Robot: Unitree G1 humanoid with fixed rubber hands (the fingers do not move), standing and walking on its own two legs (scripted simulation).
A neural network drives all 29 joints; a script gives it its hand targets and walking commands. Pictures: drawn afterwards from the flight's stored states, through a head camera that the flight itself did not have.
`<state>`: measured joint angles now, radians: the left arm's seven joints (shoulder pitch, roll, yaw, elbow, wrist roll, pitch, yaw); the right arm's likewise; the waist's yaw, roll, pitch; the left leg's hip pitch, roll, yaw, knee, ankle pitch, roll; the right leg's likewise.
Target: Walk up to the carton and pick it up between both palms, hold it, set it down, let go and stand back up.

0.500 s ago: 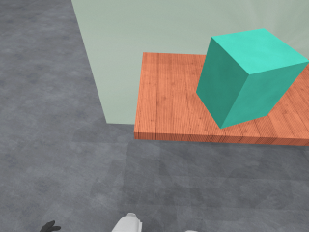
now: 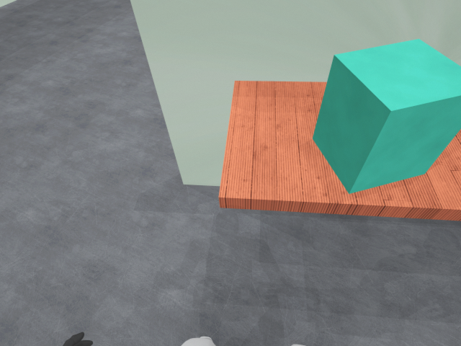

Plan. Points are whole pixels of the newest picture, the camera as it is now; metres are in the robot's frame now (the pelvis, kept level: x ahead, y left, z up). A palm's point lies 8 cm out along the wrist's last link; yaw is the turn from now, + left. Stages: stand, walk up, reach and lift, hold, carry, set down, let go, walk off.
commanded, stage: walk up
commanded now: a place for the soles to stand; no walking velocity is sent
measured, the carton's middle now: (382, 119) +0.58 -0.34 +0.03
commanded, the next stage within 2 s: none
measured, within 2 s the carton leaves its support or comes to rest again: neither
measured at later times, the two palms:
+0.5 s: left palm out of the picture +0.10 +0.31 -0.09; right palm out of the picture +0.07 -0.31 -0.10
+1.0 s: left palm out of the picture +0.09 +0.17 -0.15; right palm out of the picture +0.04 -0.52 -0.08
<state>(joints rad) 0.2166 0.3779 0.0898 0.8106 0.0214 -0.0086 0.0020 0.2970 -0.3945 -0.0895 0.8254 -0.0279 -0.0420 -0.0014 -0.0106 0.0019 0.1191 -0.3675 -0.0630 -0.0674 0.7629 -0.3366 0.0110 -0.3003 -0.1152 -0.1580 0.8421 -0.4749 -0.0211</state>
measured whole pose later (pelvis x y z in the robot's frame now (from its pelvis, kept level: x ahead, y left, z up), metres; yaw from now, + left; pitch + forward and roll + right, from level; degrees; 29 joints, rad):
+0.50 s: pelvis +0.01 +0.00 +0.00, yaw +1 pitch -3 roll +1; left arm 0.22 0.38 0.09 0.81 0.02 -0.02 0.00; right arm 0.29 -0.38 -0.07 0.83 -0.02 -0.06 -0.02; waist 0.00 -0.01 0.12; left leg -0.37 -0.06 -0.09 0.77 -0.35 0.00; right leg -0.29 -0.09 -0.15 0.80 -0.46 -0.03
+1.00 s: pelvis +0.00 -0.15 -0.03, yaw -2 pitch -4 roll +4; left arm 0.21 0.43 0.11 0.81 0.06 0.07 -0.10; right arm 0.30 -0.49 -0.07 0.86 -0.02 -0.08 -0.11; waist 0.02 -0.15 0.14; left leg -0.45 0.08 -0.15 0.99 -0.47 -0.01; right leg -0.49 -0.07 -0.10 1.04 -0.48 -0.05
